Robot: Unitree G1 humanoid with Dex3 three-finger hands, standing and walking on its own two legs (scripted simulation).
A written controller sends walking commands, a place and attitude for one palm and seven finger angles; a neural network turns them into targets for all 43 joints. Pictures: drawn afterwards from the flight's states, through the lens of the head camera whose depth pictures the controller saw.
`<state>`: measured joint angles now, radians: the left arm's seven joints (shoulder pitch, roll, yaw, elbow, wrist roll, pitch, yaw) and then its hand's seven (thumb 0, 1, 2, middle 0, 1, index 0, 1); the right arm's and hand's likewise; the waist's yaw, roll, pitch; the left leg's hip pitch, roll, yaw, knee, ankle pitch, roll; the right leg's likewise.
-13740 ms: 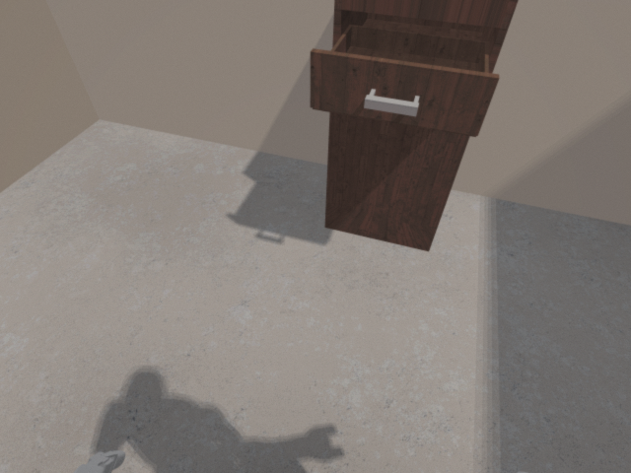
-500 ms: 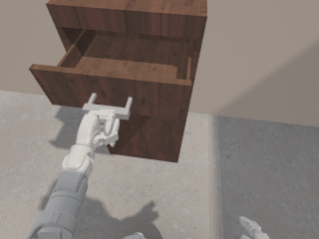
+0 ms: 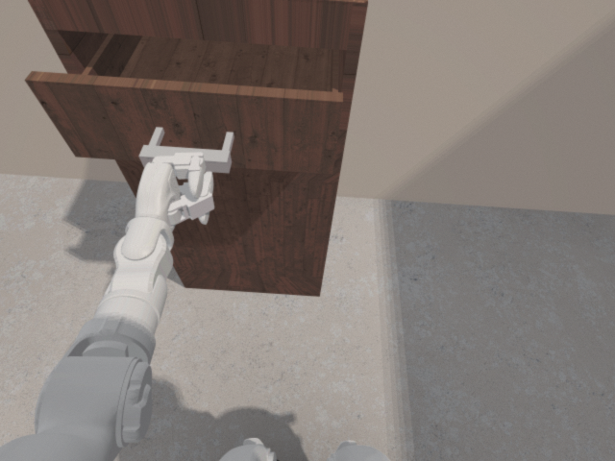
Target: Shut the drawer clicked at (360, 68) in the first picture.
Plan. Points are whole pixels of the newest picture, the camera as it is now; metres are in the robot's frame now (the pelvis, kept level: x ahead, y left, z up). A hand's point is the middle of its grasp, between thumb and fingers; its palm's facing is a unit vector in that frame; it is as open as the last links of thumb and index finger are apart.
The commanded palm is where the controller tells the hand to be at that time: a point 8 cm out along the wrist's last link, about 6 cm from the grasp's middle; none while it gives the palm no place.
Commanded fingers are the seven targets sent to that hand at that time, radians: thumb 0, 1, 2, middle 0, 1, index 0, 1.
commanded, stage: push the drawer shut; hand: left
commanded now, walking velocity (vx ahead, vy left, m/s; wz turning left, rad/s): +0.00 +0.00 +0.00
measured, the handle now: (190, 148) +0.52 +0.14 +0.08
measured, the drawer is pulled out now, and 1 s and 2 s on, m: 0.12 0.01 0.00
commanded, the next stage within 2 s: pull the fist back off the drawer in 1.36 s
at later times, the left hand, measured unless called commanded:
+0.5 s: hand (213, 168) +0.50 +0.11 +0.07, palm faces -0.10 -0.99 -0.03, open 3.5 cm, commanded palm +0.50 +0.16 +0.08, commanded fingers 0.00 0.90 0.90 -1.40 -1.60 -1.40 -1.60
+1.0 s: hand (221, 139) +0.55 +0.10 +0.07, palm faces -0.07 -1.00 -0.03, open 3.5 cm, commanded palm +0.57 +0.14 +0.08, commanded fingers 0.00 0.90 0.90 -1.40 -1.60 -1.40 -1.60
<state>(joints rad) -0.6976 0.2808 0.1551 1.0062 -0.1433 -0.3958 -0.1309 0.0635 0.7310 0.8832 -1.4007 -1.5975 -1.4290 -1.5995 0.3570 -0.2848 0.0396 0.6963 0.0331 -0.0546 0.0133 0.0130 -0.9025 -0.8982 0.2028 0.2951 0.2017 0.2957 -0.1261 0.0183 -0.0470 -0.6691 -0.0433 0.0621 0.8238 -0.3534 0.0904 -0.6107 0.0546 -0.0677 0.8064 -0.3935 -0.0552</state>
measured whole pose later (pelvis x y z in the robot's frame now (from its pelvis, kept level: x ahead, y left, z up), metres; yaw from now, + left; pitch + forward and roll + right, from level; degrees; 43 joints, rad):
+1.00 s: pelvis +0.01 +0.00 -0.02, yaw -1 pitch +20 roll -3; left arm -1.10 0.46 0.28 1.33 -0.05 -0.36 -0.11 0.10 0.73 0.87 -1.40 -1.60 -1.43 -1.60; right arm 0.45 -0.30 0.05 0.70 -0.01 -0.03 0.04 0.01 -0.90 -0.90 0.20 0.30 0.20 0.30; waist -0.23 0.05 -0.08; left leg -0.91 -0.01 0.04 0.95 -0.40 0.09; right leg -0.83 0.09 -0.10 0.88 -0.41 -0.06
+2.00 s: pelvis +0.00 +0.02 -0.03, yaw -2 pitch +23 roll -5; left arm -1.19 0.47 0.30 1.34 0.02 -0.32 -0.04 0.13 0.75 0.84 -1.40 -1.60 -1.55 -1.60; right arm 0.50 -0.29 0.05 0.67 -0.04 -0.01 0.08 0.01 -0.90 -0.90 0.20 0.30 0.20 0.30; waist -0.27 0.06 -0.09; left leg -1.01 -0.01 0.04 1.01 -0.41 0.11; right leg -0.92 0.08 -0.09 0.92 -0.41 -0.04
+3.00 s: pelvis +0.02 -0.01 +0.03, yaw -1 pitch +0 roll -1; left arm -0.02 0.30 0.11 0.09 -0.13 -0.06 0.01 0.02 0.90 0.90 -1.40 -1.60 -1.40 -1.60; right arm 0.17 -0.24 0.07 0.56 0.07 0.04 -0.04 0.01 -0.90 -0.90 0.20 0.29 0.20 0.30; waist 0.02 0.04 -0.02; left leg -0.27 -0.04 0.05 0.54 -0.28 0.07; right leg -0.20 0.07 -0.03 0.50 -0.29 -0.06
